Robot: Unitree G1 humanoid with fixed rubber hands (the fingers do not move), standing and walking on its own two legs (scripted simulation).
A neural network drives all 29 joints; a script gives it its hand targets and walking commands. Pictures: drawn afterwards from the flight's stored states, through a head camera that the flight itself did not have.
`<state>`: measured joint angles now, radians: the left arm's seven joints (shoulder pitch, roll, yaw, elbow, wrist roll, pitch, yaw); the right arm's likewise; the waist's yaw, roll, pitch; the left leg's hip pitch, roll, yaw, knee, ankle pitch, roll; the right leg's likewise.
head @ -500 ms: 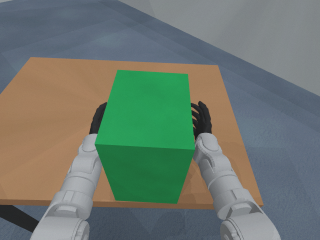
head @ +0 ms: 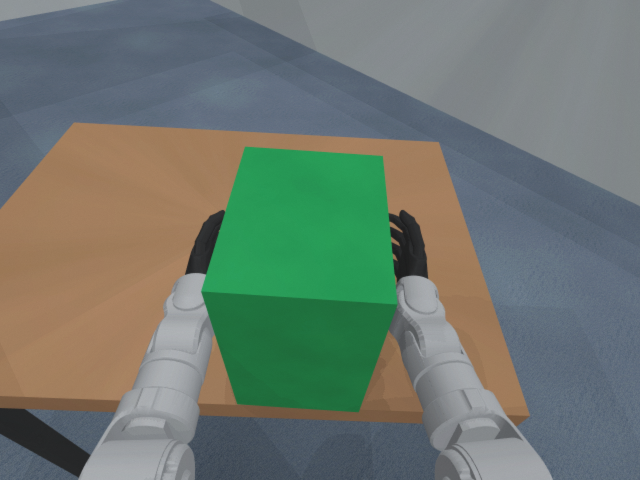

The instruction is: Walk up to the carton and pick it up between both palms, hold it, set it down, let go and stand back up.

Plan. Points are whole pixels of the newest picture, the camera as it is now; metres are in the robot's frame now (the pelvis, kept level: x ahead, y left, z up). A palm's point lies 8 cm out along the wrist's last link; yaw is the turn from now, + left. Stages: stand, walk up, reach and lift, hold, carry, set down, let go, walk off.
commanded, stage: reach and lift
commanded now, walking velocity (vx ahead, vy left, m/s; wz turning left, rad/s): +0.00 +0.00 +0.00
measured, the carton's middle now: (305, 287) +0.37 +0.02 +0.05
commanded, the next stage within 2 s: none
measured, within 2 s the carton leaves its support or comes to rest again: leaves its support in 0.88 s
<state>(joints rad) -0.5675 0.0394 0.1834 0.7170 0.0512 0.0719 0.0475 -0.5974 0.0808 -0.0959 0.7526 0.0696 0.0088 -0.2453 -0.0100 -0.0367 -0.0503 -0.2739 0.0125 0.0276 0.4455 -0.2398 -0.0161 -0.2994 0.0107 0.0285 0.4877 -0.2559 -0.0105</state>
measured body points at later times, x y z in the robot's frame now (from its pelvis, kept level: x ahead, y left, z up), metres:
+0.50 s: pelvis +0.00 +0.00 +0.00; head +0.02 +0.01 +0.45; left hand +0.40 +0.15 +0.06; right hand +0.39 -0.12 +0.07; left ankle -0.01 +0.13 -0.74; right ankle -0.01 -0.11 -0.74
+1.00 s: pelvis +0.00 -0.01 +0.00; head +0.00 +0.01 +0.45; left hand +0.39 +0.14 +0.09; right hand +0.38 -0.13 +0.09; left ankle -0.01 +0.13 -0.74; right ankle -0.01 -0.11 -0.74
